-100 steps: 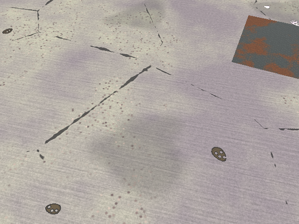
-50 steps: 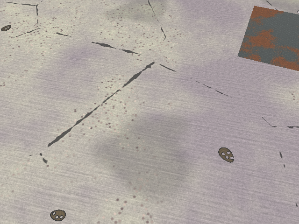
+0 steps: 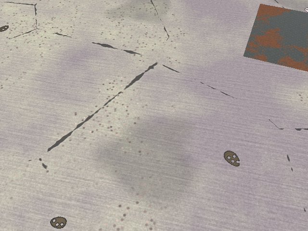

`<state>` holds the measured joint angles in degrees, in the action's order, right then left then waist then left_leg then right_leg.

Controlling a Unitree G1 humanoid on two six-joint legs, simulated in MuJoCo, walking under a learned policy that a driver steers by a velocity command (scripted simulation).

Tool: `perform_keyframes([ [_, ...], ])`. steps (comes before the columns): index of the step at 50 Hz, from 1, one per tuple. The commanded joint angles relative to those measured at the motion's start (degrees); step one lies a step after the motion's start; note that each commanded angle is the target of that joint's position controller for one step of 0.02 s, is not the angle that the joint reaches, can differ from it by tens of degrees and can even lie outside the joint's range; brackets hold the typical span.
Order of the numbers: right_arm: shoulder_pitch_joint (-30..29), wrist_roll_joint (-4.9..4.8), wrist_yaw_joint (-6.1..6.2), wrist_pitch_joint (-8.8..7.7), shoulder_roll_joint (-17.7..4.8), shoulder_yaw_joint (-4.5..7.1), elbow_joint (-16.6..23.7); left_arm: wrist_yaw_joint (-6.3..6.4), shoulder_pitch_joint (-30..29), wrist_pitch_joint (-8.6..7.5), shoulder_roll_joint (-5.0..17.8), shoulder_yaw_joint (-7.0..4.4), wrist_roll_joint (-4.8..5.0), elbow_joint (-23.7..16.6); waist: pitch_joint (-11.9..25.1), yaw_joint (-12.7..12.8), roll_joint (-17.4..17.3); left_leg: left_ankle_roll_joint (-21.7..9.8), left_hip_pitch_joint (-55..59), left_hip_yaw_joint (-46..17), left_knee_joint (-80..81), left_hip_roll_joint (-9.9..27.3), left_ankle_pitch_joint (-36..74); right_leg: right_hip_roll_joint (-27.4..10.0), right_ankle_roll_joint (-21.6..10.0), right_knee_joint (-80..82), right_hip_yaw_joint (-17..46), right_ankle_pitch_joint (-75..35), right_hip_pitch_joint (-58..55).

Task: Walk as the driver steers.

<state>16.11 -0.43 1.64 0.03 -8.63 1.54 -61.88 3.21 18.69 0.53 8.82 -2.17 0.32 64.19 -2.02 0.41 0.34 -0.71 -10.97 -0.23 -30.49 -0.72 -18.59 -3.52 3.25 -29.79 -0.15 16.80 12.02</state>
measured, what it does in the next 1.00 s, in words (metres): walks ahead: left foot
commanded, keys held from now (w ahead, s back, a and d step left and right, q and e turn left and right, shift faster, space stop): no key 0.10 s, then w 0.90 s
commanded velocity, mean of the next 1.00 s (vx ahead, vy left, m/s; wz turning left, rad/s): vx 0.33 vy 0.00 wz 0.00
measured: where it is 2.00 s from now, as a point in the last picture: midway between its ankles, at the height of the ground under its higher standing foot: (188, 151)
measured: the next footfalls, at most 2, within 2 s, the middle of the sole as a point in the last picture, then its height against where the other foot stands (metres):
left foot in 0.88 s outside the picture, level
right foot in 1.42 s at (203, 175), level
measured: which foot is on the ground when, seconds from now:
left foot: down 0.00-0.38, up 0.40-0.86, down 0.88-1.00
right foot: down 0.00-0.90, up 0.92-1.00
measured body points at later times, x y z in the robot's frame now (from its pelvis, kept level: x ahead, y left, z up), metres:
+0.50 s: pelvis +0.09 -0.07 +0.00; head +0.09 -0.08 +0.45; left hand +0.05 +0.18 -0.14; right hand +0.12 -0.32 -0.16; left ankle +0.03 +0.08 -0.64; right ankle +0.05 -0.15 -0.73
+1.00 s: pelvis +0.36 -0.03 +0.00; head +0.40 -0.03 +0.44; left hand +0.35 +0.22 -0.15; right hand +0.50 -0.28 -0.13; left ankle +0.44 +0.05 -0.73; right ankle +0.22 -0.17 -0.62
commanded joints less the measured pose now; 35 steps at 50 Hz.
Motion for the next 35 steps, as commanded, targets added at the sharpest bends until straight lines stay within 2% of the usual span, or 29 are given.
perform_keyframes([
  [1, 3.6, 0.0, 0.13, -0.29, -4.7, 0.7, 1.0, 0.13, 5.0, -0.15, 4.5, -0.66, 0.0, -0.4, -2.1, 0.0, -0.4, -0.5, -2.6, -1.2, 5.9, 1.7, 12.8, 1.0, -0.6, 3.7, -1.5, -9.0, 0.3],
  [5, 3.9, -0.01, 0.14, -0.31, -4.7, 0.65, 1.1, 0.13, 5.2, -0.15, 4.5, -0.64, 0.01, -0.4, -2.2, 0.0, -0.4, -0.5, -2.7, -1.2, 5.8, 1.7, 12.8, 1.0, -0.6, 3.6, -1.5, -9.0, 0.3],
  [6, 4.8, -0.04, 0.25, -0.21, -4.7, 0.68, 0.7, 0.19, 6.1, -0.09, 4.0, -0.56, 0.04, 0.0, -1.0, 0.0, -0.9, -0.8, -2.1, -0.9, 6.2, 1.3, 6.7, 2.0, -0.7, 2.9, -2.6, -4.1, 0.1],
  [8, 5.7, -1.0, 0.63, 0.11, -7.6, 1.8, 1.0, 0.44, 5.0, -0.12, 3.9, -0.77, 0.66, -0.7, -3.0, -1.0, -3.5, -3.7, -4.2, -3.9, 8.4, 2.3, -17.9, 5.1, -2.0, -3.0, -6.1, 11.0, 4.5],
  [9, 7.5, -1.34, 0.72, -0.13, -9.3, 2.4, 1.2, 0.47, 3.1, -0.57, 3.8, -0.85, 0.64, -1.8, -5.6, -2.1, -5.6, -6.1, -4.9, -9.7, 11.8, 6.2, -27.9, 5.7, -2.4, -7.7, -6.7, 14.4, 9.8],
  [10, 10.6, -1.63, 0.62, -0.69, -11.1, 2.99, 0.9, 0.27, 0.9, -1.5, 2.7, -0.59, 0.78, -3.3, -7.4, -3.6, -9.4, -9.6, -3.8, -18.8, 16.4, 12.3, -35.1, 5.4, -3.0, -14.1, -6.7, 13.9, 15.5],
  [11, 11.8, -1.81, 0.6, -1.55, -12.7, 3.61, 0.8, -0.19, -1.7, -2.72, 2.2, -0.41, 1.26, -5.0, -9.9, -4.5, -11.8, -13.4, -5.8, -28.2, 20.2, 17.7, -36.8, 3.2, -4.4, -20.7, -3.2, 12.4, 18.8],
  [12, 10.8, -1.12, 0.71, -2.61, -12.4, 3.6, 1.4, -0.73, -4.2, -3.98, 2.7, -0.55, 1.81, -6.5, -11.5, -4.5, -12.1, -15.4, -4.8, -32.7, 22.0, 21.0, -32.8, 1.0, -5.9, -26.0, 0.0, 14.5, 24.1],
  [13, 9.3, -0.65, 0.66, -3.58, -11.6, 3.42, 2.0, -1.21, -5.0, -4.98, 3.2, -0.72, 2.12, -7.4, -11.4, -3.8, -11.8, -15.6, -2.5, -33.5, 21.4, 22.3, -27.9, -0.9, -7.1, -28.0, 2.2, 16.2, 27.9],
  [14, 6.9, -0.92, 0.62, -4.2, -10.8, 3.27, 2.8, -1.63, -4.4, -5.74, 4.0, -0.98, 2.2, -7.9, -10.0, -2.4, -10.4, -14.0, -0.9, -30.8, 19.6, 21.7, -22.9, -2.4, -8.2, -25.1, 3.5, 15.9, 28.2],
  [15, 4.8, -1.41, 0.6, -4.38, -10.5, 3.23, 3.5, -1.94, -3.3, -6.39, 4.7, -1.27, 2.02, -7.7, -8.1, -1.1, -8.7, -11.4, -1.2, -25.0, 17.9, 19.3, -17.2, -2.8, -8.9, -18.5, 2.9, 14.8, 24.0],
  [16, 2.9, -1.86, 0.44, -4.06, -10.7, 3.27, 3.9, -2.3, -0.6, -6.7, 4.5, -1.54, 1.82, -6.6, -5.5, 0.6, -8.1, -9.1, -4.4, -18.2, 16.1, 15.5, -13.5, -0.6, -8.7, -11.5, -0.5, 10.8, 15.0],
  [17, 1.0, -2.08, 0.26, -3.45, -11.3, 3.41, 4.3, -2.56, 5.0, -6.74, 3.6, -1.9, 1.68, -3.9, -3.2, 3.5, -6.9, -7.3, -11.0, -11.8, 12.7, 11.7, -12.4, 2.9, -7.8, -5.2, -5.1, 1.9, 2.2],
  [18, 1.6, -1.6, 0.07, -3.04, -11.0, 3.31, 4.4, -2.62, 11.0, -6.27, 3.6, -2.55, 1.4, -0.8, -1.4, 5.2, -5.1, -6.3, -16.7, -7.9, 8.4, 8.8, -12.5, 6.7, -5.8, -4.9, -8.6, -2.7, -7.9],
  [19, 0.4, -1.19, -0.04, -3.34, -9.9, 2.92, 4.9, -2.55, 16.6, -5.86, 3.9, -3.1, 1.08, 0.8, -0.9, 7.8, -1.8, -4.6, -21.2, -4.1, -0.6, 6.2, -7.6, 6.0, -5.6, -3.4, -6.6, -1.4, -13.9],
  [20, -1.1, -0.86, -0.39, -3.96, -5.4, 1.64, 6.3, -2.13, 23.7, -5.97, 9.1, -4.16, 0.83, 1.0, 1.0, 9.9, 14.5, -0.7, -29.1, 2.9, -26.1, 1.4, -4.3, -8.0, -10.2, 8.1, 15.7, 6.1, -19.0],
  [21, 0.1, -1.89, -0.47, -5.43, -2.5, 1.3, 8.3, -3.06, 26.0, -6.86, 13.1, -3.98, -0.07, 0.2, 3.4, 8.0, 22.5, -1.0, -39.7, -1.9, -40.0, -3.1, -13.7, -19.4, -19.4, 20.4, 44.9, 13.7, -21.5],
  [22, -1.7, -3.61, -0.5, -6.52, -5.0, 1.68, 9.1, -3.44, 19.5, -7.69, 11.3, -3.0, -0.45, -0.9, -2.0, 5.0, 13.7, -3.0, -45.6, -5.7, -47.5, 1.5, -10.2, -21.9, -20.8, 21.9, 48.2, 22.4, -17.6],
  [23, -4.3, -3.46, -0.67, -7.01, -6.5, 1.74, 9.9, -3.84, 13.6, -8.18, 8.6, -2.01, -0.09, -2.7, -5.3, 3.6, 6.8, -4.8, -48.0, -5.6, -48.6, 4.4, -3.4, -19.9, -18.6, 20.2, 40.2, 20.6, -14.2],
  [24, -3.6, -2.2, -0.47, -6.98, -6.7, 1.91, 9.2, -4.21, 8.3, -8.07, 8.0, -1.27, -0.14, -4.3, -5.3, 1.5, 2.5, -5.0, -44.9, -5.1, -45.7, 6.4, 3.3, -16.6, -16.4, 19.7, 31.1, 13.4, -10.3],
  [25, -2.3, -1.03, -0.28, -6.67, -8.0, 2.58, 8.3, -4.4, 5.2, -7.76, 7.5, -0.86, -0.19, -5.4, -4.9, 0.0, 2.5, -4.7, -40.2, -4.7, -40.4, 8.0, 7.2, -13.4, -14.1, 20.2, 23.5, 5.7, -6.9],
  [26, -1.3, -0.72, -0.45, -6.18, -8.5, 3.01, 7.7, -4.3, 5.4, -7.28, 6.3, -0.46, -0.3, -5.3, -4.5, -0.4, 4.1, -4.0, -36.3, -3.7, -36.7, 8.5, 9.7, -10.7, -12.5, 20.7, 17.5, -0.1, -5.2],
  [27, -1.5, -0.54, -0.74, -5.71, -8.2, 3.1, 7.4, -4.08, 7.7, -7.03, 5.7, -0.21, -0.44, -4.6, -3.8, 0.1, 5.1, -3.2, -34.4, -2.1, -34.6, 8.0, 12.1, -8.9, -12.0, 20.9, 13.3, -6.9, -5.3],
  [28, -2.6, -0.46, -0.96, -5.26, -7.6, 3.07, 7.8, -3.67, 9.7, -6.83, 5.9, -0.16, -0.42, -4.1, -3.5, 0.3, 4.8, -2.5, -34.4, -0.9, -32.5, 7.6, 13.7, -8.0, -12.1, 20.8, 10.3, -13.0, -6.1],
  [30, -8.4, -0.41, -1.29, -4.92, -6.1, 2.5, 10.1, -2.77, 12.1, -6.49, 7.1, -0.25, -0.49, -3.7, -3.7, 1.3, 3.7, -1.8, -35.9, 0.3, -25.5, 7.0, 17.0, -7.8, -12.3, 21.0, 7.5, -21.9, -7.6],
  [33, -17.9, -0.7, -2.11, -5.27, -4.6, 1.55, 13.7, -1.79, 12.6, -6.07, 8.7, -0.45, -0.32, -4.2, -4.2, 3.1, 3.8, -1.3, -32.1, 2.0, -11.8, 4.6, 22.9, -6.8, -11.6, 22.7, 4.5, -23.2, -7.2],
  [35, -21.5, -1.04, -2.75, -5.3, -5.2, 1.4, 14.9, -1.55, 13.8, -5.95, 9.2, -0.68, 0.09, -3.9, -4.8, 3.7, 4.5, -1.3, -30.3, 2.6, -7.2, 3.7, 24.4, -7.5, -11.9, 23.6, 3.8, -20.9, -8.6],
])
Velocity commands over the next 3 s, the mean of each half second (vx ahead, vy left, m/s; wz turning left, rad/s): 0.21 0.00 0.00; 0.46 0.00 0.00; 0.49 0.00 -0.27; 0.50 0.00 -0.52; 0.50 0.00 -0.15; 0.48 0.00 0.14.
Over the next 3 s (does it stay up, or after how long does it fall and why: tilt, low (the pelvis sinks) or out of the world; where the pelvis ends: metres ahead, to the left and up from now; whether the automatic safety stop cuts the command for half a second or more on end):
stays up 1.40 -0.41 -0.02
